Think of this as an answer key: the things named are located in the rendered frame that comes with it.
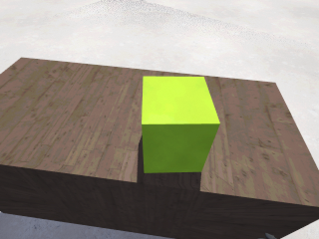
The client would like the carton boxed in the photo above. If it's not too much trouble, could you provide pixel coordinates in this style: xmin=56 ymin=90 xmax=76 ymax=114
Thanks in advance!
xmin=142 ymin=76 xmax=220 ymax=173

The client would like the pedestal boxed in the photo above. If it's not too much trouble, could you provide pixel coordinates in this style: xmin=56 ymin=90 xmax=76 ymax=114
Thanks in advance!
xmin=0 ymin=57 xmax=319 ymax=239

